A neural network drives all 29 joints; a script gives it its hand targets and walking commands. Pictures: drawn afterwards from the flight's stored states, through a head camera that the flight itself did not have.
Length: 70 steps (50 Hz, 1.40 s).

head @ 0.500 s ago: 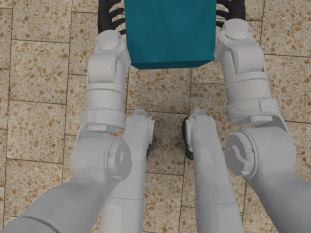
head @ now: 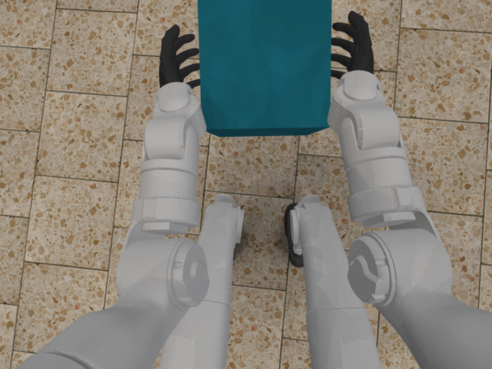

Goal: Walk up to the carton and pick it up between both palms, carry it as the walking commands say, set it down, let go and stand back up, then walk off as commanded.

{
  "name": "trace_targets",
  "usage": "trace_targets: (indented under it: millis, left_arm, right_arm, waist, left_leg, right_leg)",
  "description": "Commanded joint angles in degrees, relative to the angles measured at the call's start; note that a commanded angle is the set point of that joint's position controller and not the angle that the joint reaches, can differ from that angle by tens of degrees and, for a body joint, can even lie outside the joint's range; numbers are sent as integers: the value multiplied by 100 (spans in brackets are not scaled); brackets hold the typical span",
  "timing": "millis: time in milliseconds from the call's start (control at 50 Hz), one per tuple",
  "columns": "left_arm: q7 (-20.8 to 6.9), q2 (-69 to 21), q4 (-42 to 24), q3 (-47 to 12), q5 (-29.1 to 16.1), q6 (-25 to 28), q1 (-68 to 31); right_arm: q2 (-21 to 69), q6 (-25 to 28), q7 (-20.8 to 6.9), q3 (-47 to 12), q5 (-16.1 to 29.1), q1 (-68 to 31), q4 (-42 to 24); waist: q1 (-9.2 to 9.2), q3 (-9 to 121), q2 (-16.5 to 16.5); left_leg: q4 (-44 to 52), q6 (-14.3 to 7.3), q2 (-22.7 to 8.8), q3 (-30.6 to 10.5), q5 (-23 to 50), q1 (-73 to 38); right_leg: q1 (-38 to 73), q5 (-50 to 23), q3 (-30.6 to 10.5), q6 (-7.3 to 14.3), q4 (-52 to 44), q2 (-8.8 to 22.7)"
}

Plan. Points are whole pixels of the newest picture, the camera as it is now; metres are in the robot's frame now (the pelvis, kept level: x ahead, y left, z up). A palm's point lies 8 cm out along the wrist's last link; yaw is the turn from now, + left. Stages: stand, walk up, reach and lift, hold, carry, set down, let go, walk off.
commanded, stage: reach and lift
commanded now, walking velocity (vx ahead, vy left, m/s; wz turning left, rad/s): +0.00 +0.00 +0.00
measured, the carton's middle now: (263, 76) +0.51 +0.03 -0.12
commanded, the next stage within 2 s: none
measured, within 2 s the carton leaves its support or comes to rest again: neither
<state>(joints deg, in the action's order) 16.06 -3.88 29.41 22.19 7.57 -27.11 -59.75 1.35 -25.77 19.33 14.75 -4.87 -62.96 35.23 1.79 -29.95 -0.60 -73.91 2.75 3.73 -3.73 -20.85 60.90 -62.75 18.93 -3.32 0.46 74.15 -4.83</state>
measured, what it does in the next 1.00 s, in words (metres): rises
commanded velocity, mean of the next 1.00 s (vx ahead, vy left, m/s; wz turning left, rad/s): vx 0.00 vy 0.00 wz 0.00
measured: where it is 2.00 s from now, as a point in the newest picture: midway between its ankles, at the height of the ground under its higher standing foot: (261, 246)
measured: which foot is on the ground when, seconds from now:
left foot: down 0.00-1.00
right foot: down 0.00-1.00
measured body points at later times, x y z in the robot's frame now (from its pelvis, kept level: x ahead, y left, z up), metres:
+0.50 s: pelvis +0.01 +0.00 +0.06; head +0.24 +0.01 +0.44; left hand +0.46 +0.15 +0.02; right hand +0.48 -0.10 +0.02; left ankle +0.15 +0.14 -0.60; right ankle +0.16 -0.10 -0.60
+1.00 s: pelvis +0.06 +0.01 +0.11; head +0.13 +0.00 +0.55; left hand +0.43 +0.15 +0.11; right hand +0.45 -0.10 +0.11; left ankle +0.15 +0.14 -0.60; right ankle +0.16 -0.10 -0.60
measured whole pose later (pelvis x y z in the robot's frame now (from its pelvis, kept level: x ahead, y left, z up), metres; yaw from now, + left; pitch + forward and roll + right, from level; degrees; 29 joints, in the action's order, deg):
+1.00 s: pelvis +0.06 +0.01 +0.11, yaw +0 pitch +7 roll +1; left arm 13.5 -12.1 33.8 24.6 14.6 -27.8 -36.2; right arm 10.3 -26.9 15.3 20.4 -13.9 -39.5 39.0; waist 1.5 -1.6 -0.2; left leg -40.6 1.4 2.8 -4.7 -11.6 36.2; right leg -37.6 10.4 -4.5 0.5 41.0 -3.3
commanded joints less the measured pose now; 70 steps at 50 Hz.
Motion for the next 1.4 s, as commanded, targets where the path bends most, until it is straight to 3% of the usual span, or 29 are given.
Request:
trace_targets:
  millis: [0, 20, 100, 180, 260, 320, 340, 360, 400, 460, 540, 600, 640, 740, 820, 840, 860, 920, 980, 1000, 1020, 1060, 1080, 1100, 1120, 1180, 1220, 1280, 1380]
  left_arm:
    - [-2366, -6223, -694, -4089, -1289, 375, -5035]
    - [-2367, -6117, -691, -3945, -1265, 388, -5098]
    - [-2505, -6200, -225, -3688, -1041, 341, -4843]
    - [-2530, -6303, -323, -3746, -1051, 345, -4999]
    - [-2538, -6328, -185, -3670, -906, 313, -4648]
    - [-2563, -6241, -96, -3590, -797, 358, -4284]
    - [-2572, -6211, -266, -3578, -860, 390, -4532]
    - [-2579, -6269, -601, -3796, -936, 370, -4480]
    - [-2568, -6423, -616, -3904, -923, 350, -4398]
    - [-2558, -6570, -559, -4059, -894, 309, -3957]
    - [-2568, -6507, -544, -4098, -850, 337, -3761]
    - [-2538, -6556, -555, -4143, -865, 314, -3374]
    - [-2526, -6733, -989, -4482, -913, 353, -3279]
    - [-2486, -6647, -687, -4291, -756, 335, -2843]
    - [-2516, -6555, -534, -4182, -673, 326, -3024]
    - [-2551, -6797, -603, -4236, -823, 315, -2817]
    - [-2552, -6826, -201, -4035, -665, 278, -2595]
    - [-2543, -7007, -66, -3830, -632, 283, -2541]
    - [-2561, -6886, 459, -3112, -426, 207, -2198]
    - [-2582, -6805, 1225, -2665, -120, 156, -1855]
    - [-2621, -6807, 1434, -2391, -69, 156, -2169]
    - [-2677, -6644, 1861, -1789, 154, 37, -2146]
    - [-2659, -6623, 1925, -1565, 275, 24, -1956]
    - [-2676, -6792, 1875, -1750, 120, -61, -1782]
    - [-2677, -6648, 1725, -1600, 150, -43, -1583]
    - [-2616, -6640, 1480, -1534, 153, -122, -1880]
    - [-2567, -6695, 1420, -1678, 7, -234, -1411]
    - [-2601, -6794, 660, -2444, -408, -449, -1416]
    - [-2627, -7097, -427, -3407, -852, -697, -728]
  right_arm:
    - [6599, 263, -2646, -3662, 1067, -4549, -674]
    - [6651, 246, -2673, -3510, 986, -4541, -500]
    - [6692, 274, -2751, -3423, 826, -4629, -556]
    - [6623, 296, -2795, -3244, 759, -4620, -338]
    - [6636, 268, -2864, -3215, 667, -4516, -351]
    - [6742, 269, -2911, -3299, 731, -4254, -255]
    - [6799, 233, -2900, -3214, 558, -4011, -134]
    - [6866, 231, -2907, -3261, 683, -3942, -346]
    - [6692, 256, -2931, -3263, 565, -3832, -494]
    - [6634, 321, -2947, -3269, 489, -3647, -624]
    - [6733, 265, -2967, -3331, 482, -3440, -577]
    - [6850, 253, -3030, -3469, 577, -3084, -547]
    - [6866, 306, -3015, -3708, 627, -3090, -1040]
    - [6804, 297, -3007, -3714, 482, -2892, -930]
    - [6893, 212, -3041, -3411, 273, -2551, -281]
    - [6934, 285, -3018, -3576, 464, -2823, -883]
    - [6818, 273, -3030, -3449, 396, -2814, -644]
    - [7024, 211, -3044, -3014, 216, -2168, 17]
    - [7107, 130, -3090, -2363, 101, -1744, 586]
    - [7058, 40, -3102, -2020, -140, -1571, 1203]
    - [7053, 47, -3100, -1632, -324, -1516, 1490]
    - [6811, -10, -3134, -1024, -456, -1595, 1796]
    - [6901, -54, -3102, -999, -529, -1606, 1752]
    - [6837, -45, -3095, -1085, -398, -1588, 1495]
    - [6972, -88, -3087, -1319, -375, -1554, 1362]
    - [6828, -193, -3084, -980, -456, -1374, 1599]
    - [6905, -262, -3049, -1356, -81, -1540, 1135]
    - [7037, -483, -2993, -1664, 35, -882, 899]
    - [7396, -646, -2931, -3040, 636, -718, -844]
  waist:
    - [156, 13254, 60]
    - [129, 12930, -236]
    - [316, 12692, -159]
    - [172, 12609, 168]
    - [83, 12567, -67]
    - [357, 12261, -112]
    - [137, 12242, -268]
    - [214, 12642, -33]
    - [51, 12760, 210]
    - [-37, 12514, 147]
    - [-58, 12132, -2]
    - [154, 11823, -11]
    - [-19, 12335, 67]
    - [203, 11421, 29]
    - [20, 10570, -30]
    - [15, 11032, -6]
    - [142, 10426, 124]
    - [-75, 9301, 145]
    - [1, 7519, 84]
    - [35, 6491, 3]
    - [-141, 6051, -111]
    - [-62, 5329, 214]
    - [48, 5165, -5]
    - [-46, 5606, 208]
    - [196, 5752, -79]
    - [143, 5154, 48]
    - [281, 5098, -133]
    - [-65, 5603, -107]
    - [75, 6489, -118]
  left_leg:
    - [1101, -277, 462, 298, 515, -2451]
    - [1217, -338, 406, 244, 250, -2317]
    - [1428, -359, 389, 319, -3, -2271]
    - [1723, -325, 358, 232, 26, -2758]
    - [1888, -357, 339, 208, 158, -3008]
    - [2032, -411, 352, 192, 296, -2855]
    - [2108, -423, 318, 202, 208, -2923]
    - [2267, -419, 352, 201, 651, -3474]
    - [2297, -293, 289, 206, 595, -3675]
    - [2420, -267, 284, 151, 967, -3897]
    - [2714, -311, 260, 131, 878, -4039]
    - [2913, -310, 248, 125, 1307, -4317]
    - [2978, -267, 255, 122, 1669, -4650]
    - [3315, -294, 224, 140, 1427, -4520]
    - [3524, -296, 191, 117, 1057, -4404]
    - [3622, -333, 199, 98, 1255, -4874]
    - [3569, -307, 199, 149, 1221, -4675]
    - [3804, -260, 132, 95, 1196, -4632]
    - [4151, -289, 111, 115, 461, -4327]
    - [4180, -267, 84, 171, -65, -3746]
    - [4270, -337, 78, 186, -608, -3640]
    - [4462, -341, 17, 115, -1172, -3411]
    - [4438, -352, 60, 139, -923, -3589]
    - [4582, -323, 22, 71, -680, -3991]
    - [4489, -319, 89, 143, -159, -4159]
    - [4626, -305, 17, 56, -97, -4247]
    - [4653, -326, 59, 36, 508, -4494]
    - [4674, -272, 34, -35, 1341, -4982]
    - [4706, -243, 135, -50, 2697, -5619]
  right_leg:
    - [3983, -386, -94, -36, -1109, -310]
    - [3927, -104, -97, -46, -1190, -308]
    - [4194, 142, -177, -28, -1480, -238]
    - [4145, 173, -145, -12, -1713, -208]
    - [4241, 25, -109, -3, -1913, -214]
    - [4438, -116, -216, -32, -2037, -167]
    - [4485, -63, -160, -39, -2114, -173]
    - [4783, -518, -99, -42, -2178, -204]
    - [4780, -471, -151, 42, -2291, -183]
    - [4826, -857, -109, 81, -2488, -209]
    - [4986, -858, -46, 15, -2666, -182]
    - [5032, -1170, -31, 21, -2820, -193]
    - [5500, -1604, -68, -4, -2881, -164]
    - [5451, -1382, -120, 15, -3219, -103]
    - [5196, -1028, -42, 25, -3417, -71]
    - [5543, -1240, -33, 25, -3507, -86]
    - [5224, -1137, -65, 44, -3496, -38]
    - [5023, -1142, -7, 55, -3709, -19]
    - [4691, -315, 98, 101, -3983, -7]
    - [4457, 85, 51, 95, -4053, 83]
    - [4316, 728, -41, 125, -4196, 111]
    - [4421, 1262, -146, 132, -4230, 63]
    - [4499, 1086, -159, 124, -4342, 69]
    - [4931, 752, -164, 91, -4333, 31]
    - [5093, 458, -192, 40, -4427, 58]
    - [4909, 459, -175, 108, -4504, 34]
    - [5113, 42, -144, 53, -4623, 68]
    - [5688, -953, -168, 57, -4701, 107]
    - [6468, -2855, -164, -80, -4778, 105]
